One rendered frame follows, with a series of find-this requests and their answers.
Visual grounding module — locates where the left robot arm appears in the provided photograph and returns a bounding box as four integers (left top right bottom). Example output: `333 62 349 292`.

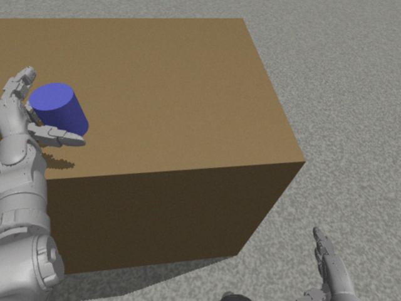
0 134 65 301

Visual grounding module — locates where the right robot hand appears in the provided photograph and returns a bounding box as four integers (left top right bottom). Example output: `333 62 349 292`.
296 226 356 301

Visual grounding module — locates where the left robot hand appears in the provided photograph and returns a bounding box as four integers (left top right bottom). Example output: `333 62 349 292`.
0 66 86 148

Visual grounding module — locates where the can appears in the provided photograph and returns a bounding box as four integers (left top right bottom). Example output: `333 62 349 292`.
29 83 89 137

